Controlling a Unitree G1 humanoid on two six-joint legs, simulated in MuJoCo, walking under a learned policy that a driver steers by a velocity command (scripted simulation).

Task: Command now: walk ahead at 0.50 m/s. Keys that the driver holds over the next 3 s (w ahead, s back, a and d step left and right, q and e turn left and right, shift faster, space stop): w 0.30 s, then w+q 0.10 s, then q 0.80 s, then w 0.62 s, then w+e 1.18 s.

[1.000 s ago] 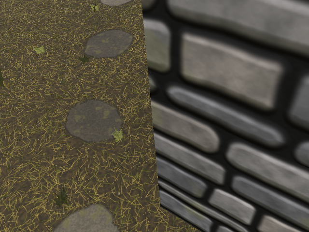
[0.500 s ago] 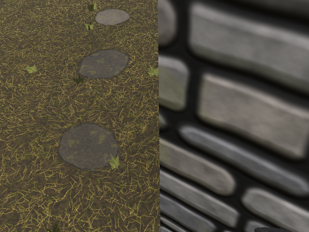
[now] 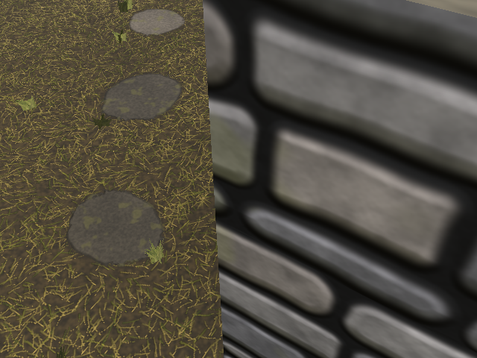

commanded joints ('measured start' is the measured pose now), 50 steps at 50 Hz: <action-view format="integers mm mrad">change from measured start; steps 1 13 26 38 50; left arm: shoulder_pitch -32 -19 21 85 43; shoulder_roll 93 90 163 243 182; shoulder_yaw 19 14 64 115 125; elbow -46 -9 -28 -118 -170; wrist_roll -1 -5 -2 34 0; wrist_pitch -15 -18 -3 55 18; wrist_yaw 2 3 34 47 -30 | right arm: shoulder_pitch -83 -84 -60 -19 336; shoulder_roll -91 -76 -99 -165 -387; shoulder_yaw -20 -27 -53 -113 -188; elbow -46 31 44 -119 -219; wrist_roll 1 2 13 31 -24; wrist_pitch -15 -13 0 129 71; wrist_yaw -2 1 9 0 17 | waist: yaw -3 -9 3 26 -91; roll -7 -2 -18 -158 153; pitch -81 -66 -63 30 -337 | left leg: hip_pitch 56 63 -125 -404 306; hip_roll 78 95 25 -13 324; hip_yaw -52 -49 -45 -47 -555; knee -7 -36 152 750 194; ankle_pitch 251 209 185 -409 1144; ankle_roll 6 -2 3 39 484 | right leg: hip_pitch -2 -2 24 -202 -675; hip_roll -126 -130 -128 -538 -98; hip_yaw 89 105 -23 158 57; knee -28 -72 63 116 1200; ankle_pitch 340 317 348 376 -538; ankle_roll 24 0 -7 -235 156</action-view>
